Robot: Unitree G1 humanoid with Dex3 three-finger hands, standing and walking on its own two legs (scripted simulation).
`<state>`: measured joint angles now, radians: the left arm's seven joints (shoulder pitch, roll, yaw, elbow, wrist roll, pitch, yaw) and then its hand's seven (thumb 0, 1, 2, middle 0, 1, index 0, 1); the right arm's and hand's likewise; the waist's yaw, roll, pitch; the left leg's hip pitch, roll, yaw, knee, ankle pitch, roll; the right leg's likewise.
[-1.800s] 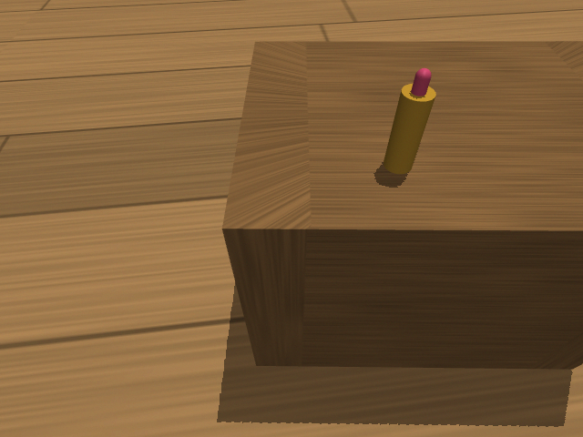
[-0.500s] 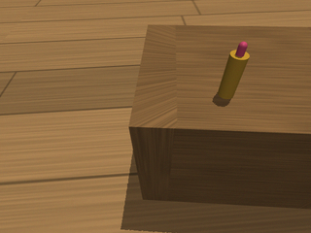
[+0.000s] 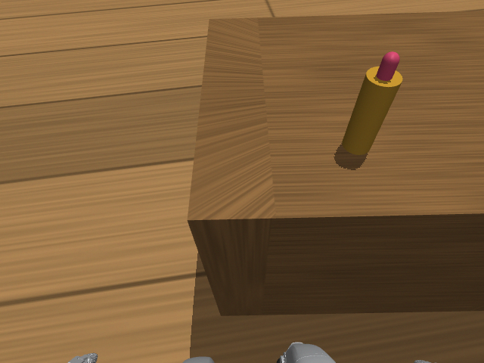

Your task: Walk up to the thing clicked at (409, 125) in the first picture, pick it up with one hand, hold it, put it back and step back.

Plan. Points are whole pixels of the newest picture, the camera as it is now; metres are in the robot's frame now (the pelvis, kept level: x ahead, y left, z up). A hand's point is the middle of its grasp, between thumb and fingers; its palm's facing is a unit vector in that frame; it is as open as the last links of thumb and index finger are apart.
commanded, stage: walk up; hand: right
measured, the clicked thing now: (372, 105) +0.53 -0.24 +0.10
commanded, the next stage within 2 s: stand in 1.34 s
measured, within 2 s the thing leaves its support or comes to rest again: neither
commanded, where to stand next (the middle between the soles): +0.04 -0.02 m, yaw -1 degrees
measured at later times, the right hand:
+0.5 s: hand out of the picture +0.09 -0.27 -0.13, palm faces -0.03 +0.92 -0.39, open 7.4 cm
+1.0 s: hand out of the picture +0.08 -0.26 -0.13, palm faces -0.04 +0.94 -0.34, open 7.4 cm
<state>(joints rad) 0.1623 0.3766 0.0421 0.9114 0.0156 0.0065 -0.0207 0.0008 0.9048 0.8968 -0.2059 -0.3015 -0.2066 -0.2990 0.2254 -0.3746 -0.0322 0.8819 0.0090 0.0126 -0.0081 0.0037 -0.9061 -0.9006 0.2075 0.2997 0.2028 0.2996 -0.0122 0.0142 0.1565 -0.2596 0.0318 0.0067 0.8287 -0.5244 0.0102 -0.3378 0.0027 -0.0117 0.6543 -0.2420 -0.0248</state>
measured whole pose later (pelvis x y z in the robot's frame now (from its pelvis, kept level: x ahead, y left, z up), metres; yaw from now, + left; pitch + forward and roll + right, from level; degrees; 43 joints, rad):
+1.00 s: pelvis +0.00 -0.01 +0.03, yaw +0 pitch -3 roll +0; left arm 0.10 0.34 0.03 1.12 0.00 0.01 -0.03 0.00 0.90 0.90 -0.21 -0.30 -0.21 -0.30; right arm 0.11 -0.36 0.00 1.10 -0.01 -0.02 0.01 0.00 -0.91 -0.90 0.21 0.30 0.20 0.30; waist 0.01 -0.01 0.06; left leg -0.09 0.03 0.01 0.34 -0.21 -0.03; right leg -0.19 0.00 0.01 0.36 -0.12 -0.01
